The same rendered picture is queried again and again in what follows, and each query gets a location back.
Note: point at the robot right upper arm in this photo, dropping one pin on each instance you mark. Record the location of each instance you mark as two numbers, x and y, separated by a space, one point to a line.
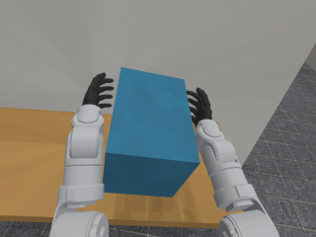
252 223

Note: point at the robot right hand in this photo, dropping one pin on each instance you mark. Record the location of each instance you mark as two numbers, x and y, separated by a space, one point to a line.
203 110

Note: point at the table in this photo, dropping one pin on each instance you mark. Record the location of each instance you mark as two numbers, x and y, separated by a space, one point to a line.
32 154

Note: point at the robot right forearm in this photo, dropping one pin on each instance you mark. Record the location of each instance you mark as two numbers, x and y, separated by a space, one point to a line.
231 189

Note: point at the robot left upper arm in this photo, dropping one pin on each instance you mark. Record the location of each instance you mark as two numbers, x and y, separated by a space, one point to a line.
90 223

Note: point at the robot left forearm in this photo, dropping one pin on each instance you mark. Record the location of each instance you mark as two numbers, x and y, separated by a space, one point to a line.
83 161

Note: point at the robot left hand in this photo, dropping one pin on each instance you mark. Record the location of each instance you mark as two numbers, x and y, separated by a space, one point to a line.
93 97

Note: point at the carton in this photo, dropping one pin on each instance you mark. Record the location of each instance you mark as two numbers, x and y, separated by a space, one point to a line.
152 147

